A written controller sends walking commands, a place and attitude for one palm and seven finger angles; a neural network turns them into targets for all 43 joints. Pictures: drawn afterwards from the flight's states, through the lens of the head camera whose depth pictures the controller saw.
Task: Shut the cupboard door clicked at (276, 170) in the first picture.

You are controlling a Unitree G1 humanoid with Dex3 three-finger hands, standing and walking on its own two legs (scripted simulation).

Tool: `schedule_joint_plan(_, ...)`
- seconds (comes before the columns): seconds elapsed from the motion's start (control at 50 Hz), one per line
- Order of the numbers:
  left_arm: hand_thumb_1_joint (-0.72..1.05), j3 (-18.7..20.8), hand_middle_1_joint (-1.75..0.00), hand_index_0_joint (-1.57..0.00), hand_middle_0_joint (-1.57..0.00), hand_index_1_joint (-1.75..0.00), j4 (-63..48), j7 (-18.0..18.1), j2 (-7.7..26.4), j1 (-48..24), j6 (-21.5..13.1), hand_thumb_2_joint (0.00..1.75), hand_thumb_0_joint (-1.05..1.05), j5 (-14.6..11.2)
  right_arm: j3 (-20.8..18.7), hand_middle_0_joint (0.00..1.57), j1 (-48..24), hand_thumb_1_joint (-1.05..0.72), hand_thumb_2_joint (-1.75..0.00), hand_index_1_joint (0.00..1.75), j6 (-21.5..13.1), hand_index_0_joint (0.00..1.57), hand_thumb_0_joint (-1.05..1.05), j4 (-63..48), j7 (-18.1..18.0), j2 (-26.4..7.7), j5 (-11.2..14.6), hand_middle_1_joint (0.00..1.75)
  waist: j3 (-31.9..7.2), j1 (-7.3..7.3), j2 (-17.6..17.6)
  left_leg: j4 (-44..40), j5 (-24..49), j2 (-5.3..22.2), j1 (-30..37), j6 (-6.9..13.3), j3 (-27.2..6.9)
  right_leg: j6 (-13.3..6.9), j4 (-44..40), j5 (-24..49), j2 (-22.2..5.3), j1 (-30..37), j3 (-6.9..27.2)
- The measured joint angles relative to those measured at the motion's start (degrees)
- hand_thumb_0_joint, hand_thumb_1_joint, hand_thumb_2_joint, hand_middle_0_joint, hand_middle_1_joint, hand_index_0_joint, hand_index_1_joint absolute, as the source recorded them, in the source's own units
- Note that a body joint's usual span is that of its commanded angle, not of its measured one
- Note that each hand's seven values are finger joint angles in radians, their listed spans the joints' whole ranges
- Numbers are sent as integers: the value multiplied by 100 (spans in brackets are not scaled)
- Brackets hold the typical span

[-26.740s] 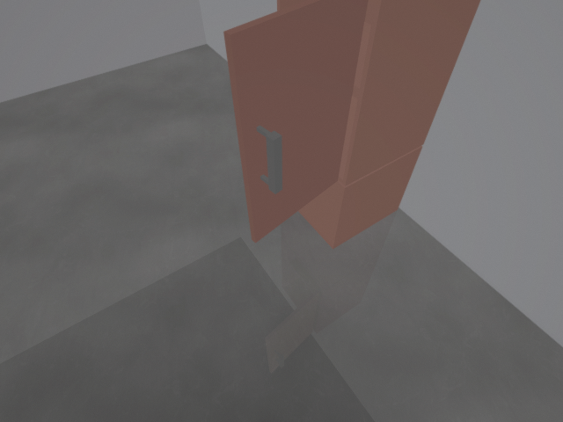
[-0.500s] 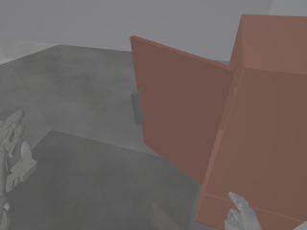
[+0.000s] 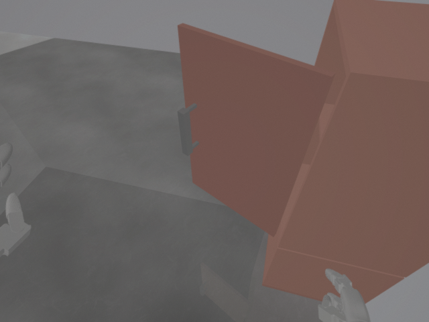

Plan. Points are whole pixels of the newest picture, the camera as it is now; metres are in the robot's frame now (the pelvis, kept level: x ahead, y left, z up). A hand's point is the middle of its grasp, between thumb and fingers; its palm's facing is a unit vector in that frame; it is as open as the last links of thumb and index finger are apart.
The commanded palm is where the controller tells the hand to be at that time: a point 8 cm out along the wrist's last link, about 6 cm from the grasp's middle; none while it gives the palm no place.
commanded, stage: step back with the hand held close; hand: left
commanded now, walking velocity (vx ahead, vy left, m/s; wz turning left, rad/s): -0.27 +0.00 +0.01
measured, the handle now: (190, 129) +0.64 +0.11 -0.03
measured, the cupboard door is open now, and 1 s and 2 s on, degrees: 65 65 65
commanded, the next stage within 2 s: stop stepping back and stand still in 1.10 s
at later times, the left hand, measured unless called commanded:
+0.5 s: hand out of the picture +0.13 +0.28 +0.17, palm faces +0.48 -0.76 -0.44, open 7.4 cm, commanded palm +0.07 +0.31 +0.18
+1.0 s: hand out of the picture +0.06 +0.32 +0.17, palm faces +0.53 -0.74 -0.41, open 7.4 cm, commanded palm -0.01 +0.34 +0.18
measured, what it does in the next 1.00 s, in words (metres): walks backwards: left foot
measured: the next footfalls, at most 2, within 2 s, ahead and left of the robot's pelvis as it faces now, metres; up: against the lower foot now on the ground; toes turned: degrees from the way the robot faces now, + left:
left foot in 0.86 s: -0.04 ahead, +0.15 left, +0.00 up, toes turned +8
right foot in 1.10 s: -0.16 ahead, -0.09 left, +0.00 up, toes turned +2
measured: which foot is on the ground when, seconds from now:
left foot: down 0.00-0.68, up 0.70-0.84, down 0.86-1.00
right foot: down 0.00-0.88, up 0.90-1.00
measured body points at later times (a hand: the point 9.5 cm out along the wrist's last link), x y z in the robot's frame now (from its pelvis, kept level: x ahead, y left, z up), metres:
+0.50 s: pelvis -0.06 +0.01 -0.02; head -0.05 +0.03 +0.43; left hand +0.10 +0.32 +0.19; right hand +0.11 -0.23 -0.09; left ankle +0.04 +0.08 -0.73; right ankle +0.00 -0.12 -0.73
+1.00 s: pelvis -0.12 +0.03 -0.01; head -0.11 +0.07 +0.44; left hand +0.03 +0.36 +0.20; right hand +0.08 -0.18 -0.07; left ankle -0.08 +0.15 -0.73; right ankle -0.10 -0.10 -0.70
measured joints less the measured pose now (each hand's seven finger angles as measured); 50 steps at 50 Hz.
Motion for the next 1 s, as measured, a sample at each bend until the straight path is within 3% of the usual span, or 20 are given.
schedule_joint_plan(0.26,89,172,-30,-21,-21,-30,-296,75,-113,-80,-373,90,1,266,41,20,224,-90,-90,30,-329,20,1,19,0,1,-112,30,150,69,-133,534,41,77,-525,72,-134,11,309,149,66,-372,-166)
schedule_joint_plan(0.46,89,209,-30,-21,-21,-30,-293,148,-198,-282,-601,90,1,352,48,21,263,-90,-90,30,-499,20,1,212,63,48,-177,30,207,40,-155,729,33,119,-773,82,-103,9,489,215,134,-594,-100)
schedule_joint_plan(0.62,89,376,-30,-21,-21,-30,-407,53,26,-429,-713,90,1,392,1,21,198,-90,-90,30,-611,20,1,224,90,158,-206,30,422,-124,-220,960,94,205,-1026,103,-22,-35,884,104,384,-819,171)
schedule_joint_plan(0.68,88,451,-30,-21,-21,-30,-541,58,29,-268,-763,90,1,388,-43,21,206,-90,-90,30,-570,20,1,252,144,158,-195,30,369,-103,-268,1200,-576,213,-1179,-12,72,-79,969,79,306,-917,152)
schedule_joint_plan(0.72,88,403,-30,-21,-21,-30,-620,121,-7,-107,-743,90,1,352,-102,21,203,-90,-90,30,-509,20,1,337,197,153,-201,30,300,-50,-337,1541,-1186,128,-1268,-239,38,-82,908,109,215,-931,194)
schedule_joint_plan(0.78,88,236,-30,-21,-21,-30,-666,196,-74,8,-641,90,1,343,-129,20,190,-90,-90,30,-389,20,1,517,220,177,-213,30,196,57,-566,2292,-1478,43,-1169,-399,-48,-7,637,283,18,-849,334)
schedule_joint_plan(0.84,88,171,-30,-21,-21,-30,-666,256,-99,-23,-549,90,1,344,-63,20,182,-90,-90,30,-372,20,1,501,140,184,-212,30,109,106,-751,1399,-1132,156,-499,-414,-129,105,411,474,-127,-871,450)
schedule_joint_plan(0.88,88,159,-30,-21,-21,-30,-692,284,-80,-195,-523,90,1,332,-75,20,92,-90,-90,30,-456,20,1,394,46,111,-208,30,180,34,-645,579,-280,296,-214,-353,-196,186,587,486,-133,-1054,407)
schedule_joint_plan(0.94,88,254,-30,-21,-21,-30,-545,245,6,-510,-533,90,1,294,-145,20,-183,-90,-90,30,-615,20,1,466,-2,291,-240,30,433,79,-664,766,-259,293,-332,-304,-131,161,1520,-325,54,-1250,621)
schedule_joint_plan(1.0,89,381,-30,-21,-21,-30,-527,168,-24,-413,-470,90,1,230,-99,20,-171,-90,-90,30,-764,20,1,407,113,483,-272,30,290,78,-482,681,-233,508,-437,-314,-133,154,1994,-720,299,-1055,394)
